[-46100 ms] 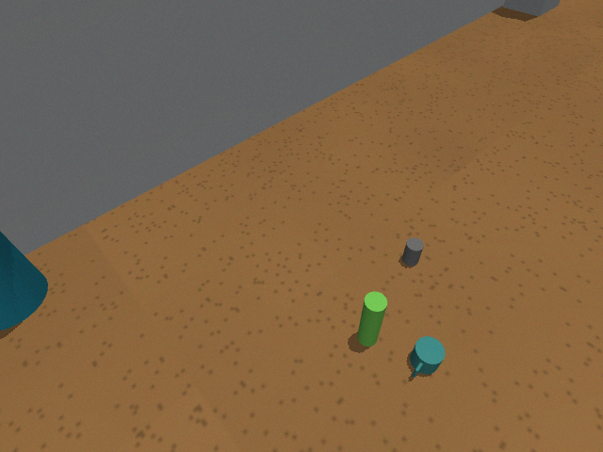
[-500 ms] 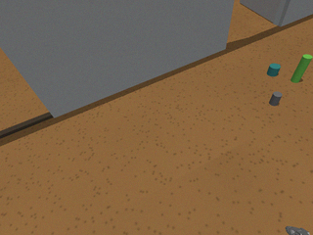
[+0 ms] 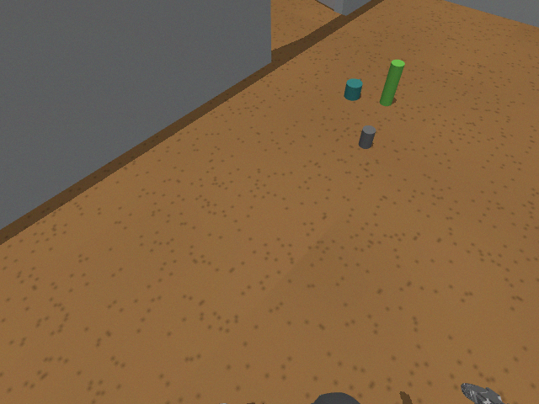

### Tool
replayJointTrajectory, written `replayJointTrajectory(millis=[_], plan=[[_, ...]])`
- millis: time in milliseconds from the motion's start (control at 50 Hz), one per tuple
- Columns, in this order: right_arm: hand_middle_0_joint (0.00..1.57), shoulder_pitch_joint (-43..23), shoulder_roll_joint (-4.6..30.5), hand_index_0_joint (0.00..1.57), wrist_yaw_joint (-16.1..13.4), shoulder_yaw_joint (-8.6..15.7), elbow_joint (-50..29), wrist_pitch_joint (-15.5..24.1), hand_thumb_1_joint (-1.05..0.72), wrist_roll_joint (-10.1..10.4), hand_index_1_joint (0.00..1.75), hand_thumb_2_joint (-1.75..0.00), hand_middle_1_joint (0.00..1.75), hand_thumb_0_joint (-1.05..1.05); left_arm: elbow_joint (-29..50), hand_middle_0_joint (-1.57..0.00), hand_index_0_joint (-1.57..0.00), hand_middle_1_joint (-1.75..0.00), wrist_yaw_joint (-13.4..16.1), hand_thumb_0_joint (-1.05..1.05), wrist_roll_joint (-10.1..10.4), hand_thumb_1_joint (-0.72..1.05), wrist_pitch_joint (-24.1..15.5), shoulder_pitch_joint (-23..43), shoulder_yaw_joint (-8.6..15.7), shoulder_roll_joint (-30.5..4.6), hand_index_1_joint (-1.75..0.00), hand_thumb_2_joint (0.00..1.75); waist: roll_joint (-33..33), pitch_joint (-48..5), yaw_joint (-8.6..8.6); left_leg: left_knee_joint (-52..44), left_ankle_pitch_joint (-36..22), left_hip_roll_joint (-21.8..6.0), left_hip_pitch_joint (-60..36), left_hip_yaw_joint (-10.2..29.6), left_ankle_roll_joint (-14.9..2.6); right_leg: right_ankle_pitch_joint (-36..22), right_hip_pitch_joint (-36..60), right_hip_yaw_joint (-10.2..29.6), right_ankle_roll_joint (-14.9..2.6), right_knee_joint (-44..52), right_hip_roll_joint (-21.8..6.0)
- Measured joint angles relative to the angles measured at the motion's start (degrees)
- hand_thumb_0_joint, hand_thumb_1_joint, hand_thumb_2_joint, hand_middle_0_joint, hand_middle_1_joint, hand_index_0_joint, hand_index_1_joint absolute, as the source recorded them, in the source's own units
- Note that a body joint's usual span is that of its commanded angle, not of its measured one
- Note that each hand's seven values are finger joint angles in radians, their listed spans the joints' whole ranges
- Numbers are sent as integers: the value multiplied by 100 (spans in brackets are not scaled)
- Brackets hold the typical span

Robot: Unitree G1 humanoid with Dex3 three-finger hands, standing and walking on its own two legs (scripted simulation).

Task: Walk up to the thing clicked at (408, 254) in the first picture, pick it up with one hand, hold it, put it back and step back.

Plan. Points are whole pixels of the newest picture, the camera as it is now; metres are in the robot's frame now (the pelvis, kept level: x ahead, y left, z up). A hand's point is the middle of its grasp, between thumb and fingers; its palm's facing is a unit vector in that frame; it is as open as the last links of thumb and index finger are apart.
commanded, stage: walk up
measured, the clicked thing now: (366, 137) +1.37 -0.52 -0.70
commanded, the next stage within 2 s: stand in 1.80 s
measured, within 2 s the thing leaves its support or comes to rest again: neither
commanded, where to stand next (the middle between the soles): +0.06 +0.00 m, yaw -28 degrees
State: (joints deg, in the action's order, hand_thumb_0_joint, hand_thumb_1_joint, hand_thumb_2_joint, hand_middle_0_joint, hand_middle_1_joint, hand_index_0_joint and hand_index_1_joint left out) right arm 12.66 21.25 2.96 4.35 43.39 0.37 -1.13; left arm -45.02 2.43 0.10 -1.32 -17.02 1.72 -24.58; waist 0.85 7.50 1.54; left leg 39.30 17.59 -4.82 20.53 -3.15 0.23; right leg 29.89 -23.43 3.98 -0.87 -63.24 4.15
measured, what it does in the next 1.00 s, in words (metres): steps on the spot, turning right: right foot, then left foot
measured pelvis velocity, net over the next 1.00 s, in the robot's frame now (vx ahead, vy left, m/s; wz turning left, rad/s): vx -0.01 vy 0.03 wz -0.44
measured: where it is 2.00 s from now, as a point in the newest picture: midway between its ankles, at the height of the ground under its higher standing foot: outside the picture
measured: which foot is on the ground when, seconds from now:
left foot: down 0.00-0.24, up 0.26-0.54, down 0.56-0.94, up 0.96-1.00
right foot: up 0.00-0.18, down 0.20-0.58, up 0.60-0.90, down 0.92-1.00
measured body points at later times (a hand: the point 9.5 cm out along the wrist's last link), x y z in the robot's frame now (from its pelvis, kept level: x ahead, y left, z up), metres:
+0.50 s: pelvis +0.02 +0.02 -0.02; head +0.08 -0.02 +0.42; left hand +0.22 +0.29 -0.11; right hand +0.04 -0.31 -0.14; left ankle +0.05 +0.16 -0.69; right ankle +0.07 -0.11 -0.72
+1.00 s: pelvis -0.01 +0.03 -0.01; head +0.01 +0.00 +0.44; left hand +0.20 +0.29 -0.11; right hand -0.11 -0.30 -0.12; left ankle +0.05 +0.16 -0.71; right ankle -0.05 -0.09 -0.72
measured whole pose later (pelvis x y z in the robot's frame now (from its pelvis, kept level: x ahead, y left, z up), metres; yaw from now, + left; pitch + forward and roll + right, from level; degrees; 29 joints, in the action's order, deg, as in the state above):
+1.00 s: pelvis -0.01 +0.03 -0.01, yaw -25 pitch -3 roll -2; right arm 15.8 26.2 0.5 3.1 47.8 -1.7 -1.1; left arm -50.4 0.1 -1.7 -1.6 -15.0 3.3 -22.6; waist 3.8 6.2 1.9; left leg 50.0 28.7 -7.4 20.6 -1.3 -0.5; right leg 20.4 -16.6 1.3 -0.6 -39.6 3.1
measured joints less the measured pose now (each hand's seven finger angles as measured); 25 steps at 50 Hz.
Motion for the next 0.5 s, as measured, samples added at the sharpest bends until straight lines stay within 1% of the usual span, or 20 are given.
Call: replayJointTrajectory(millis=[20,60,100,140,180,200,220,240,260,300,320,360,440,500], plan=[[21,0,-39,20,-19,-28,-45,14,-90,-2,30,-90,30,1,2,-21,-20,-30,-32,1,18,90,-15,67,-4,-10,-30,90,-15,24,38,-108,-19,-46,-96,-58,5,-30,-140,-138,-4,-89,-56],[21,32,-63,20,-58,-92,-115,49,-90,11,30,-90,30,1,53,-21,-20,-30,-108,1,65,90,-29,200,18,-26,-30,90,-58,46,95,-266,-40,-86,-218,-181,17,-256,-352,-285,-8,104,-202],[21,60,-1,20,-82,-136,-161,45,-90,14,30,-90,30,1,130,-21,-20,-30,-171,0,93,91,-28,332,39,-11,-30,90,-51,90,132,-259,23,-118,-265,-294,16,-525,-439,-371,13,574,-329],[21,73,98,20,-106,-147,-190,-4,-90,28,30,-90,30,1,191,-21,-20,-30,-202,0,82,91,-25,437,50,22,-30,90,-12,134,148,-93,172,-162,-264,-417,26,-757,-426,-418,23,1096,-400],[21,75,197,20,-130,-130,-199,-80,-90,73,30,-90,30,1,215,-21,-20,-30,-210,0,42,90,-23,493,62,56,-30,90,55,148,161,223,410,-235,-220,-526,54,-1079,-284,-478,22,1663,-399],[21,81,241,20,-139,-121,-197,-126,-90,103,30,-90,30,1,220,-21,-20,-30,-209,0,15,90,-29,490,71,62,-30,90,85,129,158,445,568,-283,-178,-579,72,-1358,-152,-515,10,2007,-376],[21,64,297,20,-153,-104,-176,-174,-90,135,30,-90,30,1,201,-21,-20,-30,-198,0,-21,90,-46,498,91,97,-30,90,192,132,146,731,747,-400,-112,-589,80,-1283,-75,-536,-32,2105,-282],[21,5,338,20,-177,-78,-131,-231,-90,167,30,-90,30,1,188,-21,-20,-30,-179,0,-62,90,-52,525,104,147,-30,90,343,185,148,1079,840,-516,4,-460,12,-1199,-85,-571,-77,1994,-155],[21,-62,330,20,-208,-71,-89,-300,-90,190,30,-90,30,1,213,-21,-20,-30,-161,0,-92,90,-53,526,102,161,-30,90,374,221,135,1474,1058,-441,162,-241,-32,-1130,-142,-536,-111,1839,-108],[20,-200,266,20,-270,-101,-25,-415,-90,202,30,-90,30,1,285,-21,-20,-30,-130,0,-106,90,-20,514,71,157,-30,90,232,275,6,2249,1615,-97,446,17,-45,-1088,-255,-278,-158,1650,-122],[20,-265,253,20,-280,-120,-2,-437,-90,216,30,-90,30,1,302,-21,-20,-30,-111,0,-96,90,4,513,54,178,-30,90,194,299,-42,2544,1688,19,575,102,-49,-1127,-274,-165,-160,1666,-118],[20,-359,259,20,-283,-143,17,-433,-90,255,30,-90,30,1,328,-21,-20,-30,-70,0,-84,90,64,513,11,237,-30,90,196,319,-75,2866,1580,121,788,222,-66,-1238,-297,-24,-125,1777,-93],[20,-386,281,20,-296,-172,6,-397,-90,218,30,-90,30,1,415,-21,-21,-30,-40,0,-136,90,158,493,-20,287,-30,90,172,270,-123,2769,1189,193,874,304,-70,-1363,-456,204,-47,1819,-24],[21,-327,315,20,-312,-163,87,-354,-90,179,30,-90,30,1,489,-21,-21,-30,-45,0,-181,90,203,495,-11,287,-30,90,144,215,-149,2094,1153,254,631,339,-75,-1388,-598,300,18,1732,27]])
